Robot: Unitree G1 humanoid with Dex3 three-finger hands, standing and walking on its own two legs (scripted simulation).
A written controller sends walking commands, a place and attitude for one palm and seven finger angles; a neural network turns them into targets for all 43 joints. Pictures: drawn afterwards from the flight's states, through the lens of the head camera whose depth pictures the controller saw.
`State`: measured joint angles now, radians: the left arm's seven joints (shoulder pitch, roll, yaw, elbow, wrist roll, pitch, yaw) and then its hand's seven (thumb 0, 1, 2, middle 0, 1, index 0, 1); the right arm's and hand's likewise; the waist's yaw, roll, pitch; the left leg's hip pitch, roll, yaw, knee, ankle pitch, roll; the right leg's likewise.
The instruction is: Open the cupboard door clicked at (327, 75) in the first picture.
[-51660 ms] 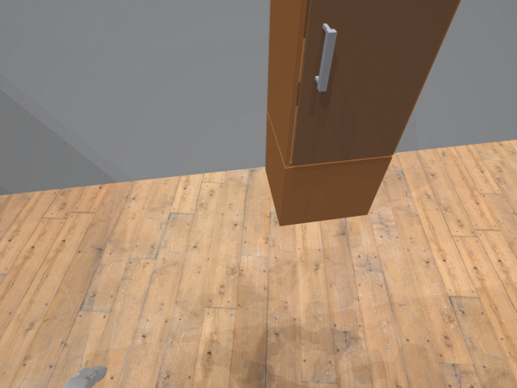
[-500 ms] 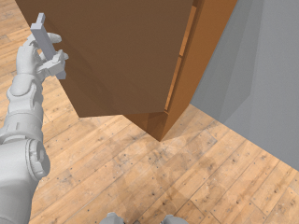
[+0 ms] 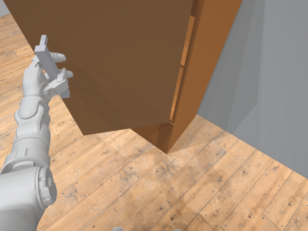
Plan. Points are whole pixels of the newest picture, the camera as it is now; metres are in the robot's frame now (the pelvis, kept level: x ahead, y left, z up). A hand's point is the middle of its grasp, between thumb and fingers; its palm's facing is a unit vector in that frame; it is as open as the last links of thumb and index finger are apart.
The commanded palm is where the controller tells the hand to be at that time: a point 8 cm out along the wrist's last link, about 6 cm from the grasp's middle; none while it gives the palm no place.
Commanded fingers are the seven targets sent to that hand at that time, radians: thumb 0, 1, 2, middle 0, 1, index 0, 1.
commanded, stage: pull the door open along its arc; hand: left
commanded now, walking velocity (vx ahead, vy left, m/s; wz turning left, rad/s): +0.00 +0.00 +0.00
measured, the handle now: (55, 69) +0.52 +0.23 +0.11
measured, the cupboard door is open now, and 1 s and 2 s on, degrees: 48 71 85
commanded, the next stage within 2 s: open thumb and fingers to let go in 1.26 s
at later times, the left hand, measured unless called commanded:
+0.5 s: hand (75, 99) +0.42 +0.16 +0.11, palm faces +0.52 -0.86 +0.01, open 5.6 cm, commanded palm +0.37 +0.20 +0.11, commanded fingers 0.00 0.90 0.90 -0.40 -1.35 -0.40 -1.35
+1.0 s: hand (88, 123) +0.35 +0.13 +0.11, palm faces +0.46 -0.89 +0.05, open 5.9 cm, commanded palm +0.28 +0.15 +0.11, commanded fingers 0.00 0.90 0.90 -0.40 -1.35 -0.40 -1.35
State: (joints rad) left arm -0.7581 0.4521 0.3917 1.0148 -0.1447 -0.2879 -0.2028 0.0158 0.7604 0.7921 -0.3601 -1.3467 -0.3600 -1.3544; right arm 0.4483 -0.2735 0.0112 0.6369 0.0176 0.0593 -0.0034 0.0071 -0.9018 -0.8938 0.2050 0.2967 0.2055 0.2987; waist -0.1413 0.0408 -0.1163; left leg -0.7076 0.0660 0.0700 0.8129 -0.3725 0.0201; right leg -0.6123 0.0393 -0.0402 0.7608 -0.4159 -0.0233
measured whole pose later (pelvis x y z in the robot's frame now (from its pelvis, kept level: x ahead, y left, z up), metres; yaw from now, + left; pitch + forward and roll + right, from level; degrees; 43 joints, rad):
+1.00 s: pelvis +0.00 -0.02 +0.02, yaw +2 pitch +5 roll +0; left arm -0.18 -0.01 0.07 0.32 -0.06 -0.17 0.45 0.01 0.73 0.75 -0.33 -1.35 -0.35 -1.32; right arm 0.33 -0.25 -0.04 0.68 -0.03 0.00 0.02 0.01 -0.90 -0.89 0.20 0.30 0.20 0.30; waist -0.03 0.04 -0.10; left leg -0.44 0.04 0.06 0.65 -0.31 -0.01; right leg -0.36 0.02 -0.05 0.66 -0.39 -0.04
